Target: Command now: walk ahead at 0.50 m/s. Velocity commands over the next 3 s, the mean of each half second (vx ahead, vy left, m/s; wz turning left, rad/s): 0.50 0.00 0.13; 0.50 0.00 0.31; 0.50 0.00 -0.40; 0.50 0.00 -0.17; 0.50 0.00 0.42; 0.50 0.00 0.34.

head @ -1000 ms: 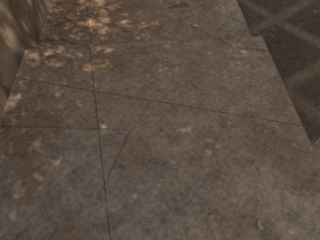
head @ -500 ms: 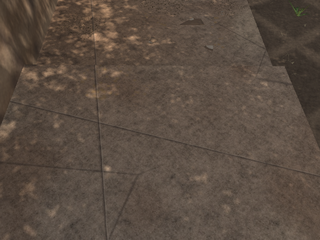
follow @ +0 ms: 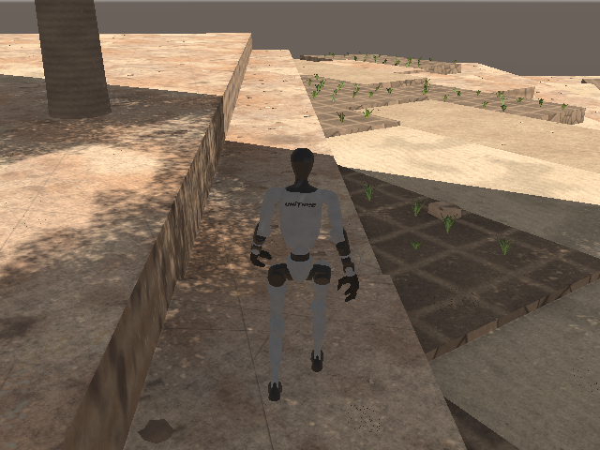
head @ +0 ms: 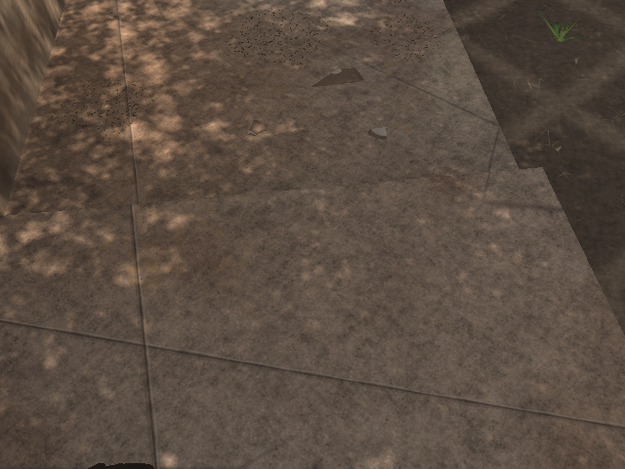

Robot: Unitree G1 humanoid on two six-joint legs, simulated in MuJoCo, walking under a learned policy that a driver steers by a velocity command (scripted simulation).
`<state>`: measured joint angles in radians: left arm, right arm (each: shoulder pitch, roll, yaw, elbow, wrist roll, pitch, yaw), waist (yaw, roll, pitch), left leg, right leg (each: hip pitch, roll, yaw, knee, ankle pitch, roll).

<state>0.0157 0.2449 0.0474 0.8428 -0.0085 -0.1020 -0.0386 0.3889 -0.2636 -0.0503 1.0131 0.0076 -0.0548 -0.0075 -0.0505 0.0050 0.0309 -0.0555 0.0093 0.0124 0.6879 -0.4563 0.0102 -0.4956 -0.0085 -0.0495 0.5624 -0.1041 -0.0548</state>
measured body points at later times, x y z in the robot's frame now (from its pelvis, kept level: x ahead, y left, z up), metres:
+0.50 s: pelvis +0.28 +0.02 +0.00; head +0.31 +0.03 +0.45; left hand +0.24 +0.30 -0.14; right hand +0.50 -0.20 -0.10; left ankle +0.42 +0.14 -0.72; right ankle +0.11 -0.10 -0.72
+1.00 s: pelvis +0.58 +0.07 +0.01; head +0.60 +0.08 +0.46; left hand +0.69 +0.33 -0.11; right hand +0.63 -0.19 -0.12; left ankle +0.41 +0.13 -0.72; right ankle +0.78 -0.02 -0.70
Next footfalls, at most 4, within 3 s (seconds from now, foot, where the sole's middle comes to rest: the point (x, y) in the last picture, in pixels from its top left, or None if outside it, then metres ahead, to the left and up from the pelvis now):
0.52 left None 0.45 0.14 -0.76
1.06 right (315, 310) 0.83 0.00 -0.76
1.54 left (235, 224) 1.11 0.20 -0.76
2.14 right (350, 173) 1.40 -0.14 -0.88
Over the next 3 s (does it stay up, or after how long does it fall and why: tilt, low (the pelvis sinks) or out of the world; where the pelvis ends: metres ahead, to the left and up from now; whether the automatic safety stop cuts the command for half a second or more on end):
stays up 1.71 0.09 -0.10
